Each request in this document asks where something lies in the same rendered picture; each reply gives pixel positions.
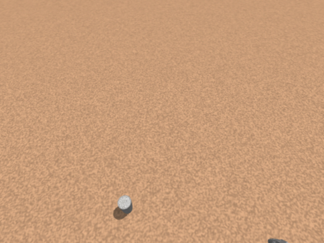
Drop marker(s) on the cup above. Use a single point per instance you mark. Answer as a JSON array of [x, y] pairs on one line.
[[125, 204]]

